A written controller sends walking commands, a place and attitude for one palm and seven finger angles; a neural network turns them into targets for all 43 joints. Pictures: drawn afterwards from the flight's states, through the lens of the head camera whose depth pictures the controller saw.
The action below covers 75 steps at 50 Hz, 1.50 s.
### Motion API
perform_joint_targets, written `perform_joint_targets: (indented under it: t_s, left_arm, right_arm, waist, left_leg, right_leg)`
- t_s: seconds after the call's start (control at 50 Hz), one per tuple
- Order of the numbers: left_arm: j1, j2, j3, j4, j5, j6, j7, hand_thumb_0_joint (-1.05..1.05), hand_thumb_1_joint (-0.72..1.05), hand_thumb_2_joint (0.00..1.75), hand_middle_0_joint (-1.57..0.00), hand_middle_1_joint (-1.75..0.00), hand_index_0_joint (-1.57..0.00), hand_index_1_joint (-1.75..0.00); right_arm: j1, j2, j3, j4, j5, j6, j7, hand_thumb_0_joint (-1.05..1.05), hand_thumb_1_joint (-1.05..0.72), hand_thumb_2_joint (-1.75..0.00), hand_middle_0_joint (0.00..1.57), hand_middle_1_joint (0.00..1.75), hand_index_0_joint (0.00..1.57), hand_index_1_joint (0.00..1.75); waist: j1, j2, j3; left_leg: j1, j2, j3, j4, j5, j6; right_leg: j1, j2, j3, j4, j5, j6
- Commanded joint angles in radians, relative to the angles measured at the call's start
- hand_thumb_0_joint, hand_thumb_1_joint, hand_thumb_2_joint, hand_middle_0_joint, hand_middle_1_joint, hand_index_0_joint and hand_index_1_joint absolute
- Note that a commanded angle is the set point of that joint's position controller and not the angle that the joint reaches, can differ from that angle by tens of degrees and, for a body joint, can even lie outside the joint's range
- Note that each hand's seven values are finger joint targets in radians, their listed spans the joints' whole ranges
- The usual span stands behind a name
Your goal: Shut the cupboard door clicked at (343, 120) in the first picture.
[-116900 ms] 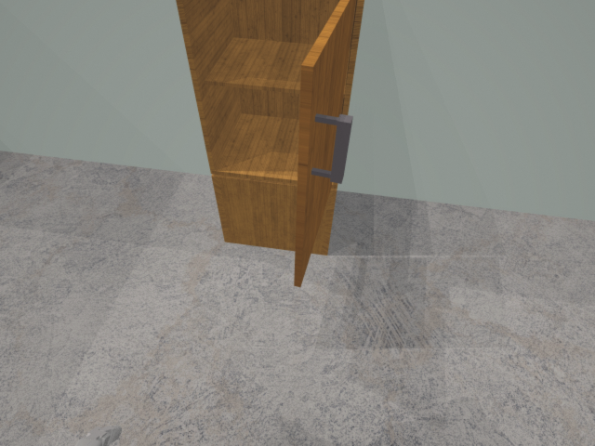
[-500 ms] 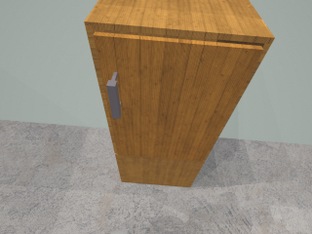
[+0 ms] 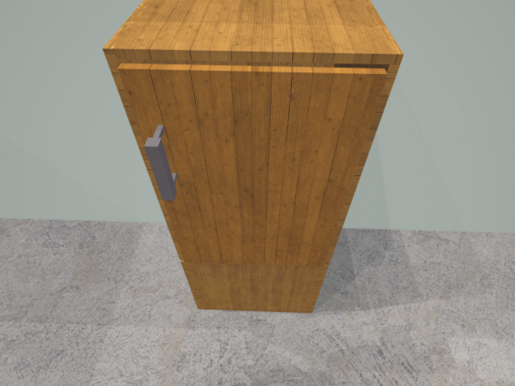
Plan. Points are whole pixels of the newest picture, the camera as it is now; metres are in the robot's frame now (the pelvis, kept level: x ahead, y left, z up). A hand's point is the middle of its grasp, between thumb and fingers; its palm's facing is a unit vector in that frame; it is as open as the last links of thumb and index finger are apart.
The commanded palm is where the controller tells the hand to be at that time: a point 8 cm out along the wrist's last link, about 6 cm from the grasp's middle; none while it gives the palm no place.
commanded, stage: come to a stop and stand still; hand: left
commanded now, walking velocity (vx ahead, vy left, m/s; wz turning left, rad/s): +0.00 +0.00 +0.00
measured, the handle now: (164, 163) +0.47 +0.21 +0.08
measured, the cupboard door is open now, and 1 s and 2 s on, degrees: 0 0 0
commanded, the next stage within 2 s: look again from close up in 0.38 s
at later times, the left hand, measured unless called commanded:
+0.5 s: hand out of the picture +0.00 +0.17 -0.17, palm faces +0.01 -0.98 -0.18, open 7.4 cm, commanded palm none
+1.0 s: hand out of the picture +0.05 +0.19 -0.16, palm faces +0.01 -0.98 -0.20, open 7.4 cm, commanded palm none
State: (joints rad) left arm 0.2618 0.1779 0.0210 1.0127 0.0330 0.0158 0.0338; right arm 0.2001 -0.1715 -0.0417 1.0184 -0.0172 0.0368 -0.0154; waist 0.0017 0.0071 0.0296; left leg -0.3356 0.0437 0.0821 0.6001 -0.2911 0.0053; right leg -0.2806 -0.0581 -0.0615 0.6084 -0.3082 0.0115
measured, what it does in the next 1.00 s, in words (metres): stands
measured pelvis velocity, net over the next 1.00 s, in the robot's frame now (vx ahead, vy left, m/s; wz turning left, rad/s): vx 0.04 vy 0.02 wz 0.00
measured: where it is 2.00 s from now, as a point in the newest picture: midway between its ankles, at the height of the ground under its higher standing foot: outside the picture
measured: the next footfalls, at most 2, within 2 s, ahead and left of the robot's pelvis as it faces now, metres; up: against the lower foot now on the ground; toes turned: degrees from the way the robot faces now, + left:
none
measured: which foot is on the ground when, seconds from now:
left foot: down 0.00-1.00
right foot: down 0.00-1.00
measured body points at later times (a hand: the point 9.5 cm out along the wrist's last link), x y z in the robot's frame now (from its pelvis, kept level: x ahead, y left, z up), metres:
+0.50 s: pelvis +0.01 +0.01 +0.00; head +0.02 +0.00 +0.45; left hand +0.00 +0.22 -0.16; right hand +0.00 -0.20 -0.16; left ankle +0.05 +0.12 -0.73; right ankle +0.01 -0.13 -0.73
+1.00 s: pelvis +0.04 +0.02 +0.01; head +0.04 +0.01 +0.46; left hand +0.05 +0.24 -0.15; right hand +0.05 -0.21 -0.15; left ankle +0.05 +0.12 -0.73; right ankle +0.01 -0.13 -0.73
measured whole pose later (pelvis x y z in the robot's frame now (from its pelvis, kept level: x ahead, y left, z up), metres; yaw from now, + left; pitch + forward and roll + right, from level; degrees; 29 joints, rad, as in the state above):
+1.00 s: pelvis +0.04 +0.02 +0.01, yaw +0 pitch -1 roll +0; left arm 0.28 0.15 -0.01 1.08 0.02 -0.01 0.04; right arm 0.26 -0.18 0.01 1.09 -0.01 -0.02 -0.02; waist 0.00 0.00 0.03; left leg -0.22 0.01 0.08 0.48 -0.24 0.02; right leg -0.16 -0.08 -0.05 0.49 -0.30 0.04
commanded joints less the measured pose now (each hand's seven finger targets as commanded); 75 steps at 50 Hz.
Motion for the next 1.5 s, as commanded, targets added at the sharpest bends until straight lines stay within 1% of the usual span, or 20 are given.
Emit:
perform_joint_targets:
  t_s: [0.0, 0.1, 0.3, 0.32, 0.34, 0.4, 0.48, 0.56, 1.0, 1.02, 1.04, 1.06, 1.08, 1.1, 1.16, 1.18, 1.22, 1.26, 1.38, 1.48]
  left_arm:
    - [-0.011, 0.110, 0.016, -0.049, -0.012, -0.023, -0.004, 0.00, 0.90, 0.90, -0.20, -0.30, -0.20, -0.30]
    - [0.035, 0.094, 0.014, -0.019, -0.015, -0.016, -0.007, 0.00, 0.90, 0.90, -0.20, -0.30, -0.20, -0.30]
    - [0.080, 0.062, 0.010, 0.030, -0.019, -0.026, -0.007, 0.00, 0.90, 0.90, -0.20, -0.30, -0.20, -0.30]
    - [0.173, 0.093, -0.002, 0.059, -0.010, -0.037, 0.032, 0.00, 0.90, 0.90, -0.20, -0.30, -0.20, -0.30]
    - [0.075, 0.151, 0.002, 0.005, -0.013, -0.050, 0.021, 0.00, 0.90, 0.90, -0.20, -0.30, -0.20, -0.30]
    - [0.026, 0.120, 0.006, -0.015, -0.014, -0.059, 0.012, 0.00, 0.90, 0.90, -0.20, -0.30, -0.20, -0.30]
    - [0.088, 0.049, -0.004, 0.011, -0.013, -0.041, 0.011, 0.00, 0.90, 0.90, -0.20, -0.30, -0.20, -0.30]
    - [0.108, 0.041, -0.010, 0.026, -0.016, -0.039, 0.007, 0.00, 0.90, 0.90, -0.20, -0.30, -0.20, -0.30]
    - [0.080, 0.089, -0.009, 0.050, -0.016, -0.041, 0.005, 0.00, 0.90, 0.90, -0.20, -0.30, -0.20, -0.30]
    - [0.122, 0.098, -0.012, 0.071, -0.007, -0.049, 0.043, 0.00, 0.90, 0.90, -0.20, -0.30, -0.20, -0.30]
    - [-0.772, 0.678, 0.393, -1.605, -0.129, -0.345, 0.044, 0.00, 0.90, 0.90, -0.20, -0.30, -0.20, -0.30]
    - [0.017, 0.153, 0.008, -1.226, -0.155, -0.245, 0.036, 0.00, 0.90, 0.90, -0.22, -0.32, -0.22, -0.32]
    - [0.003, 0.124, 0.027, -1.223, -0.198, -0.182, 0.077, 0.00, 0.90, 0.90, -0.24, -0.34, -0.24, -0.34]
    - [0.228, -0.104, -0.089, -0.976, -0.191, -0.063, 0.076, 0.00, 0.90, 0.90, -0.25, -0.36, -0.25, -0.36]
    - [0.099, 0.025, 0.026, -1.043, -0.179, -0.178, 0.046, 0.00, 0.90, 0.90, -0.31, -0.42, -0.31, -0.42]
    - [0.232, 0.020, 0.065, -0.927, -0.180, -0.224, 0.013, 0.00, 0.90, 0.90, -0.33, -0.44, -0.33, -0.44]
    - [0.416, -0.049, 0.072, -0.798, -0.225, -0.365, -0.096, 0.00, 0.90, 0.90, -0.36, -0.48, -0.36, -0.48]
    - [0.480, -0.018, 0.135, -0.803, -0.280, -0.523, -0.231, 0.00, 0.90, 0.90, -0.40, -0.52, -0.40, -0.52]
    - [0.258, 0.225, 0.331, -1.083, -0.344, -0.635, -0.390, 0.00, 0.90, 0.90, -0.51, -0.64, -0.51, -0.64]
    - [-0.079, 0.210, 0.222, -1.502, -0.362, -0.709, -0.332, 0.00, 0.90, 0.90, -0.60, -0.74, -0.60, -0.74]
  right_arm:
    - [0.101, -0.042, 0.003, -0.011, -0.002, -0.030, 0.004, 0.00, -0.90, -0.90, 0.20, 0.30, 0.20, 0.30]
    - [0.087, -0.055, 0.013, 0.007, -0.004, -0.036, 0.002, 0.00, -0.90, -0.90, 0.20, 0.30, 0.20, 0.30]
    - [0.170, -0.031, 0.021, 0.055, -0.002, -0.046, -0.006, 0.00, -0.90, -0.90, 0.20, 0.30, 0.20, 0.30]
    - [0.025, -0.088, 0.010, -0.011, 0.005, -0.048, 0.001, 0.00, -0.90, -0.90, 0.20, 0.30, 0.20, 0.30]
    - [0.112, -0.019, 0.017, -0.032, 0.003, -0.034, 0.012, 0.00, -0.90, -0.90, 0.20, 0.30, 0.20, 0.30]
    - [0.216, -0.020, 0.023, -0.007, -0.004, -0.048, 0.017, 0.00, -0.90, -0.90, 0.20, 0.30, 0.20, 0.30]
    - [0.171, -0.060, 0.023, -0.026, -0.002, -0.065, 0.004, 0.00, -0.90, -0.90, 0.20, 0.30, 0.20, 0.30]
    - [0.155, -0.075, 0.027, -0.024, 0.003, -0.065, -0.001, 0.00, -0.90, -0.90, 0.20, 0.30, 0.20, 0.30]
    - [0.103, -0.089, 0.034, 0.043, 0.006, -0.068, -0.006, 0.00, -0.90, -0.90, 0.20, 0.30, 0.20, 0.30]
    - [0.057, -0.128, 0.027, -0.018, 0.015, -0.070, -0.001, 0.00, -0.90, -0.90, 0.20, 0.30, 0.20, 0.30]
    - [0.110, -0.325, -0.015, -0.282, 0.016, -0.270, -0.085, 0.00, -0.90, -0.90, 0.20, 0.30, 0.20, 0.30]
    - [0.037, -0.190, 0.046, -0.298, 0.066, -0.348, -0.100, 0.00, -0.90, -0.90, 0.20, 0.30, 0.20, 0.30]
    - [0.018, -0.187, 0.037, -0.247, 0.055, -0.375, -0.093, 0.00, -0.90, -0.90, 0.20, 0.30, 0.20, 0.30]
    - [0.015, -0.138, 0.035, -0.218, 0.064, -0.386, -0.062, 0.00, -0.90, -0.90, 0.20, 0.30, 0.20, 0.30]
    - [-0.010, -0.190, -0.009, -0.352, 0.048, -0.415, -0.043, 0.00, -0.90, -0.90, 0.20, 0.30, 0.20, 0.30]
    - [-0.017, -0.187, -0.023, -0.377, 0.048, -0.411, -0.036, 0.00, -0.90, -0.90, 0.20, 0.30, 0.20, 0.30]
    - [-0.047, -0.166, -0.039, -0.426, 0.029, -0.407, -0.012, 0.00, -0.90, -0.90, 0.20, 0.30, 0.20, 0.30]
    - [-0.067, -0.167, -0.057, -0.465, 0.024, -0.388, 0.008, 0.00, -0.90, -0.90, 0.20, 0.30, 0.20, 0.30]
    - [-0.116, -0.175, -0.065, -0.615, 0.038, -0.349, 0.001, 0.00, -0.90, -0.90, 0.20, 0.30, 0.20, 0.30]
    - [-0.056, -0.169, -0.035, -0.623, 0.037, -0.376, -0.042, 0.00, -0.90, -0.90, 0.20, 0.30, 0.20, 0.30]
  waist:
    - [-0.026, -0.129, -0.005]
    - [0.008, 0.000, 0.085]
    - [0.006, -0.015, 0.044]
    - [0.057, 0.030, 0.091]
    - [-0.037, 0.008, 0.000]
    - [-0.060, 0.053, -0.046]
    - [-0.010, 0.081, 0.036]
    - [0.001, -0.022, 0.078]
    - [0.002, -0.019, 0.022]
    - [0.014, -0.101, 0.054]
    - [-0.145, 0.036, -0.355]
    - [-0.004, 0.373, -0.474]
    - [0.017, 0.328, -0.418]
    - [-0.016, 0.204, -0.269]
    - [-0.057, -0.029, 0.034]
    - [-0.018, -0.113, 0.063]
    - [0.036, -0.320, 0.033]
    - [0.075, -0.360, -0.061]
    - [0.095, 0.095, -0.281]
    - [-0.033, 0.135, -0.344]
  left_leg:
    - [0.127, 0.019, -0.047, -0.095, 0.077, 0.005]
    - [0.013, 0.054, -0.098, -0.223, -0.041, 0.005]
    - [0.048, 0.050, -0.085, -0.233, 0.007, 0.001]
    - [0.022, 0.037, -0.042, -0.004, 0.000, -0.037]
    - [0.046, 0.009, -0.039, 0.047, -0.062, -0.027]
    - [0.120, 0.018, -0.066, -0.061, 0.071, -0.007]
    - [-0.031, 0.076, -0.166, -0.207, 0.024, 0.038]
    - [-0.023, 0.067, -0.164, -0.242, -0.013, 0.043]
    - [0.138, 0.051, -0.093, -0.211, 0.230, 0.027]
    - [0.080, 0.079, -0.098, -0.043, 0.335, 0.004]
    - [0.456, 0.021, -0.094, -0.050, 0.470, 0.029]
    - [0.512, 0.016, -0.090, -0.100, 0.609, 0.009]
    - [0.404, 0.022, -0.093, -0.110, 0.656, -0.042]
    - [0.274, 0.014, -0.118, -0.141, 0.484, -0.026]
    - [-0.028, -0.039, -0.120, -0.062, 0.063, -0.006]
    - [-0.097, -0.046, -0.116, -0.032, 0.042, -0.010]
    - [-0.228, -0.057, -0.098, 0.085, 0.027, -0.020]
    - [-0.321, -0.065, -0.077, 0.182, 0.016, -0.031]
    - [-0.397, -0.080, -0.029, 0.358, -0.037, -0.009]
    - [-0.376, -0.040, -0.085, 0.467, -0.112, 0.020]
  right_leg:
    - [-0.110, -0.101, 0.125, -0.250, -0.034, -0.066]
    - [-0.050, -0.054, 0.099, -0.261, -0.129, -0.039]
    - [0.009, -0.052, 0.085, -0.280, -0.066, -0.044]
    - [-0.041, -0.113, 0.179, -0.312, 0.127, -0.044]
    - [-0.075, -0.178, 0.225, -0.361, -0.163, -0.093]
    - [-0.076, -0.091, 0.098, -0.232, -0.104, -0.089]
    - [0.020, -0.015, 0.037, -0.141, -0.052, -0.052]
    - [0.025, -0.021, 0.045, -0.158, -0.004, -0.042]
    - [0.086, -0.062, 0.060, -0.213, 0.192, -0.027]
    - [0.055, -0.087, 0.112, -0.223, 0.403, -0.022]
    - [0.024, 0.029, -0.009, -0.046, 0.467, -0.030]
    - [-0.030, 0.058, -0.034, 0.025, 0.206, -0.033]
    - [0.006, 0.058, -0.041, -0.007, 0.130, -0.039]
    - [-0.051, 0.043, -0.045, -0.020, 0.086, -0.018]
    - [-0.188, 0.046, -0.058, -0.067, 0.031, -0.020]
    - [-0.219, 0.050, -0.063, -0.047, -0.012, -0.024]
    - [-0.309, 0.059, -0.061, 0.042, -0.066, -0.021]
    - [-0.312, 0.046, -0.022, 0.130, -0.031, -0.022]
    - [-0.340, 0.012, 0.133, 0.237, -0.138, -0.037]
    - [-0.491, 0.037, 0.180, 0.228, -0.315, -0.034]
